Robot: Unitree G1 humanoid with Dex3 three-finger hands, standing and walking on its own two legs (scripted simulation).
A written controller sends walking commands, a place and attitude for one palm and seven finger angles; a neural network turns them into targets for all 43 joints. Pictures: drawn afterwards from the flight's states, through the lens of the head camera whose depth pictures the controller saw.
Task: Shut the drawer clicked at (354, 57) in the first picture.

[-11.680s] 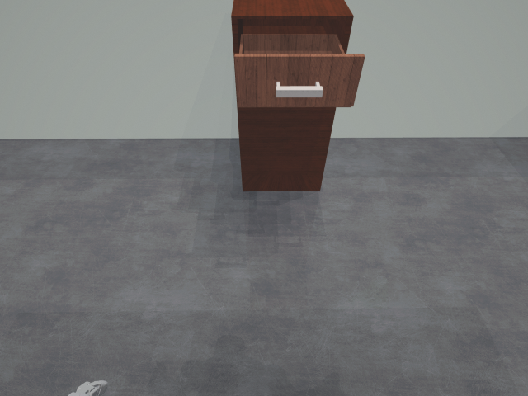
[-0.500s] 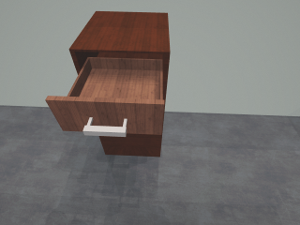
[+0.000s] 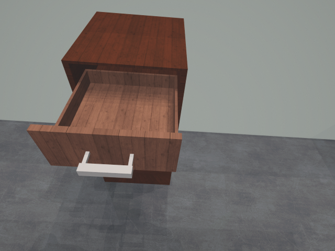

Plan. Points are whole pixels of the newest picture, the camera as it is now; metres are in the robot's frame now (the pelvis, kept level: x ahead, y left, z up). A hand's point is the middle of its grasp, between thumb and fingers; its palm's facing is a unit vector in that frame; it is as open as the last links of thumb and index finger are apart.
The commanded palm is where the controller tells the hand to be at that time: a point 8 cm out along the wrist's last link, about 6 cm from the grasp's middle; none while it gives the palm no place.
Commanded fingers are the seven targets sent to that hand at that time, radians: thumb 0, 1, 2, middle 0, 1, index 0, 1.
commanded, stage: come to a stop and stand still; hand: left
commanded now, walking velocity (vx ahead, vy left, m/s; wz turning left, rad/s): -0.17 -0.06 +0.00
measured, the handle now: (107, 163) +0.33 +0.17 +0.01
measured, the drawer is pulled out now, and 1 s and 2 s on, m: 0.29 0.29 0.29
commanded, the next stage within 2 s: look again from close up in 1.74 s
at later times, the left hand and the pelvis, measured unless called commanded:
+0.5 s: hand out of the picture +0.08 +0.16 -0.18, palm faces +0.06 -0.98 -0.20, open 7.3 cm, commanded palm none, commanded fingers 0.00 0.90 0.90 -0.20 -0.30 -0.20 -0.30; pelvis -0.01 -0.02 -0.01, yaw +1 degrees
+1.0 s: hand out of the picture -0.08 +0.13 -0.16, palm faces +0.03 -0.98 -0.20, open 7.4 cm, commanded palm none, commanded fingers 0.00 0.90 0.90 -0.20 -0.30 -0.20 -0.30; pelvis -0.05 -0.03 +0.01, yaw +0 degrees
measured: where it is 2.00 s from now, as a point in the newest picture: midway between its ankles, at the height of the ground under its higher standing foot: outside the picture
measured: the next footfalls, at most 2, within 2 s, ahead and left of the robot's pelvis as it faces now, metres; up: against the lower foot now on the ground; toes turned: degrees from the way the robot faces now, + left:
right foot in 0.22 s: +0.16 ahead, -0.14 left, +0.00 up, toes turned -5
left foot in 0.52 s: +0.03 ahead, +0.08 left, +0.00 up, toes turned +4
